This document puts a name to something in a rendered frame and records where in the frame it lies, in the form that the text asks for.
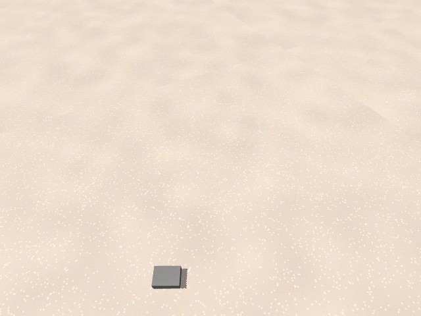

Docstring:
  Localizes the small box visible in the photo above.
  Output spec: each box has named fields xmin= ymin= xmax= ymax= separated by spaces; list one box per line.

xmin=151 ymin=266 xmax=182 ymax=289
